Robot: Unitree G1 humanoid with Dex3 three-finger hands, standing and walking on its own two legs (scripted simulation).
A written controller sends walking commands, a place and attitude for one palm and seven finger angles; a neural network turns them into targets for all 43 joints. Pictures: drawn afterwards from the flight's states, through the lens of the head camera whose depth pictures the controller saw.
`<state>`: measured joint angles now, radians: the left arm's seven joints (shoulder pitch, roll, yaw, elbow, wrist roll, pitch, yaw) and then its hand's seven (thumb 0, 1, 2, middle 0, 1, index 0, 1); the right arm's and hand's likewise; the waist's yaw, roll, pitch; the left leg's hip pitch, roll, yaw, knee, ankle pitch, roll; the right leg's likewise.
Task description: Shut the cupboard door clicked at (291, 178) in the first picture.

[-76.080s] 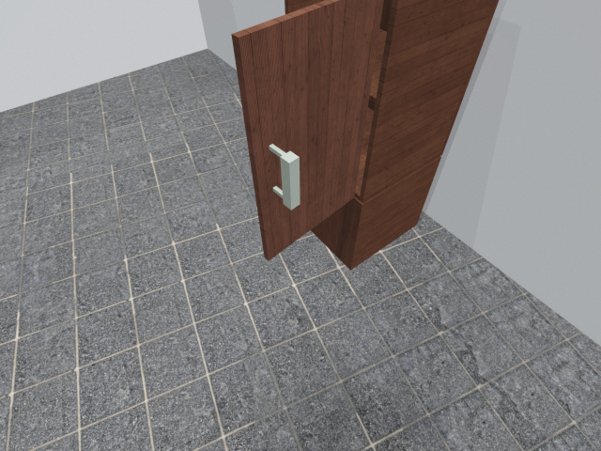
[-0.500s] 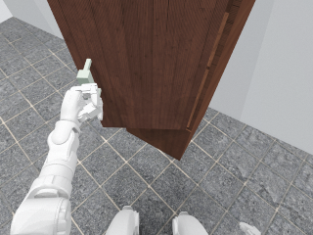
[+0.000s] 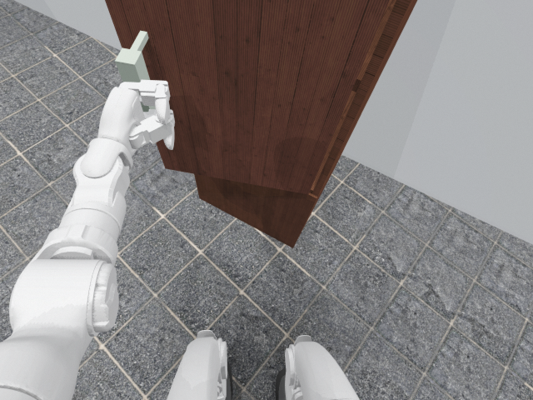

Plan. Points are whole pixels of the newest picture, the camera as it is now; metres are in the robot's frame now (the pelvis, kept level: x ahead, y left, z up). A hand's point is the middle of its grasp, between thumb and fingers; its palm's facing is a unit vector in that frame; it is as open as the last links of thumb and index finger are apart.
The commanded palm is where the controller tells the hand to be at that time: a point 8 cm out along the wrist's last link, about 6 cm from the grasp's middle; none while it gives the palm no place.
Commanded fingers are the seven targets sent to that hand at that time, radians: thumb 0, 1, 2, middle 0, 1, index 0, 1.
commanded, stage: push the door shut along its arc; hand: left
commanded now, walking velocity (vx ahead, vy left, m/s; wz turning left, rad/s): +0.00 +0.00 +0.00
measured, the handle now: (146, 82) +0.58 +0.17 +0.07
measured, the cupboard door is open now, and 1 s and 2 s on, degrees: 19 10 3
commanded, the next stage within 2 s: pull the fist back off the door in 0.96 s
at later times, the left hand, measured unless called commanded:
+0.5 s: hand (215, 88) +0.56 +0.06 +0.08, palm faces -0.34 -0.94 -0.04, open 3.0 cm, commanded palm +0.56 +0.11 +0.07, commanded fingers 0.00 0.90 0.90 -1.30 -1.50 -1.30 -1.50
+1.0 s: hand (220, 83) +0.57 +0.06 +0.08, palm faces -0.43 -0.90 -0.03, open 3.0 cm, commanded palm +0.62 +0.05 +0.07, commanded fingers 0.00 0.90 0.90 -1.30 -1.50 -1.30 -1.50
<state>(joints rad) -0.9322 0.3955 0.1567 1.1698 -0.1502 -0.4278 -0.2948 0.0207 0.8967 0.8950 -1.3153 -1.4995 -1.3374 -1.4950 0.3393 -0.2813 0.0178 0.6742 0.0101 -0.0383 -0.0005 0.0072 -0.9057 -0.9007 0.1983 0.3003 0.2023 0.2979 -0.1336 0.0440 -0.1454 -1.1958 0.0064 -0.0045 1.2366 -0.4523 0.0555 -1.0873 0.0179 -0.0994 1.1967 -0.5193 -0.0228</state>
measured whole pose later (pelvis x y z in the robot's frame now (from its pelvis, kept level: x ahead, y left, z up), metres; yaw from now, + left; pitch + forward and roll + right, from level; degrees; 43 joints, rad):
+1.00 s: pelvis +0.00 -0.02 -0.03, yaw -2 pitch +30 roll -6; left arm -1.34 0.54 0.14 1.33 -0.07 -0.23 -0.43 0.00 0.90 0.98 -1.30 -1.50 -1.31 -1.49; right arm 0.33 -0.29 0.04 0.71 -0.02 -0.09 -0.02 0.00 -0.91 -0.90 0.20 0.30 0.20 0.30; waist -0.24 0.05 -0.13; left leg -1.40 0.04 -0.04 1.36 -0.49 0.03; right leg -1.28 0.06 -0.13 1.30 -0.55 -0.05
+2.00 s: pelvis +0.04 -0.04 +0.02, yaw +0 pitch +23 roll +0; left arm -0.76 0.13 0.12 1.03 -0.01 -0.55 0.15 0.02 0.90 0.90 -1.31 -1.50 -1.31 -1.50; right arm 0.29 -0.27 -0.04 0.63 -0.05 0.03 0.08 0.00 -0.91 -0.90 0.19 0.30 0.20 0.30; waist -0.11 0.04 -0.16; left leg -1.04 0.02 0.01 1.12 -0.47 0.00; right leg -0.97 0.04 -0.07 1.13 -0.55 -0.07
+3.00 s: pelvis +0.06 +0.01 +0.11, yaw +0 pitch -2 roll -1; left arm 0.25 0.28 0.10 -0.15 -0.08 -0.04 0.08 0.02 0.90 0.89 -0.80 -0.94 -0.80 -0.94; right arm 0.17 -0.21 0.07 0.53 0.04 0.02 -0.07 0.01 -0.90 -0.90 0.20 0.30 0.20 0.30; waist 0.05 0.07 -0.02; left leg -0.20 -0.04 0.04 0.48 -0.25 0.06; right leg -0.12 0.00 -0.02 0.44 -0.29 0.00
